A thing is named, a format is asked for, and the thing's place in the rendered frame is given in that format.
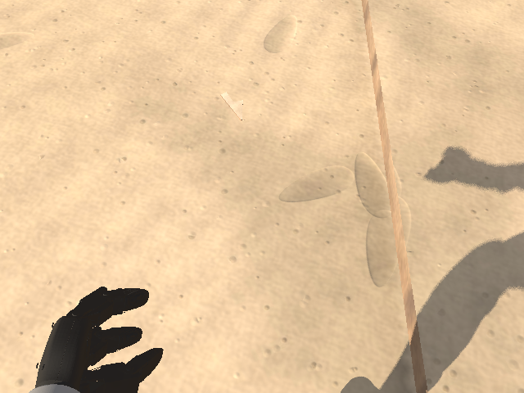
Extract left robot hand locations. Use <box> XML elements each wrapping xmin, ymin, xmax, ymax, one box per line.
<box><xmin>35</xmin><ymin>287</ymin><xmax>163</xmax><ymax>393</ymax></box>

